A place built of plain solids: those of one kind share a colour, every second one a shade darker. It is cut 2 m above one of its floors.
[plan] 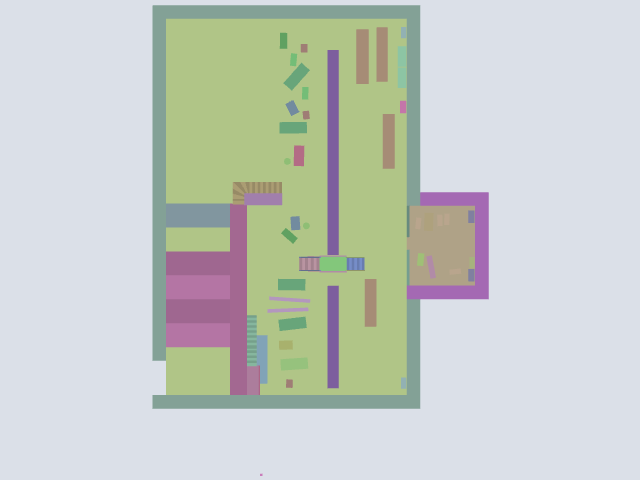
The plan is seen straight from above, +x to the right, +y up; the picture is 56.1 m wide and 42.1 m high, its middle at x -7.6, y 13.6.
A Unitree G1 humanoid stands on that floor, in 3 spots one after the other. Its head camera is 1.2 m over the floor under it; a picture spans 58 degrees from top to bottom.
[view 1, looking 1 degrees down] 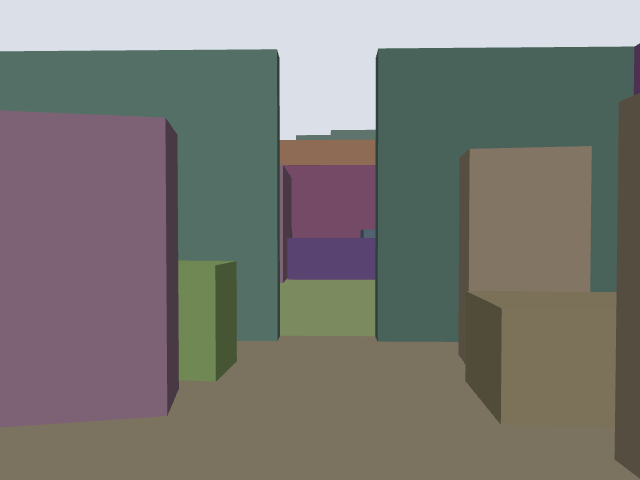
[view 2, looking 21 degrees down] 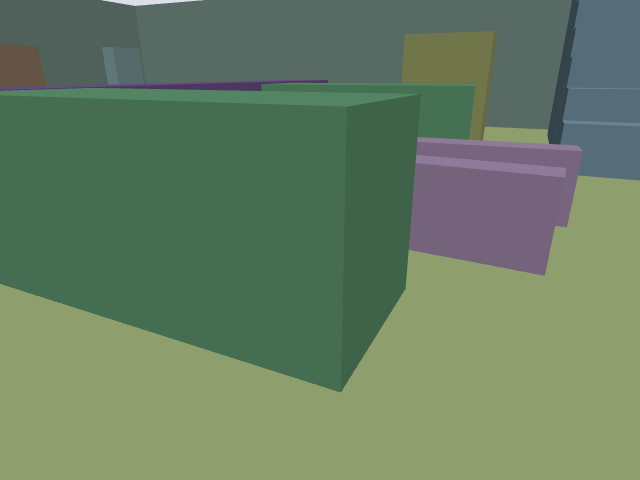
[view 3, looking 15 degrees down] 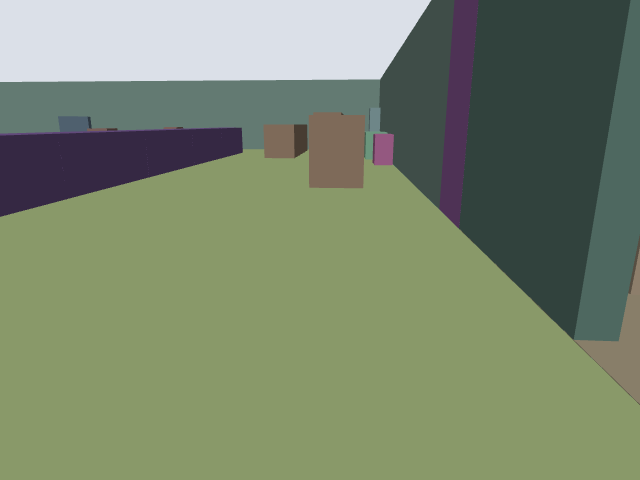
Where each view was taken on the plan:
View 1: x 5.00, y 13.30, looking -179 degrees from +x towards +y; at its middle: conveyor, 10.96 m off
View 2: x -11.80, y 11.50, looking -65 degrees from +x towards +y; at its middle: slabwood_hall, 1.55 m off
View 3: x -1.30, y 11.50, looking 94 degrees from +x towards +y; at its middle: floor_hallground_concrete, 4.64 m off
